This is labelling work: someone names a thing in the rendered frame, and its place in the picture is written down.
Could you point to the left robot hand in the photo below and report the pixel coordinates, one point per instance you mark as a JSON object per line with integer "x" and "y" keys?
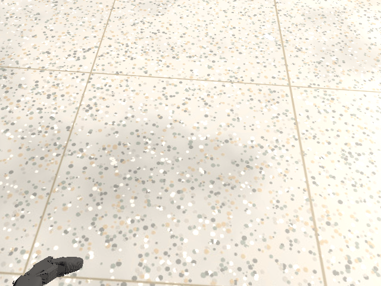
{"x": 48, "y": 269}

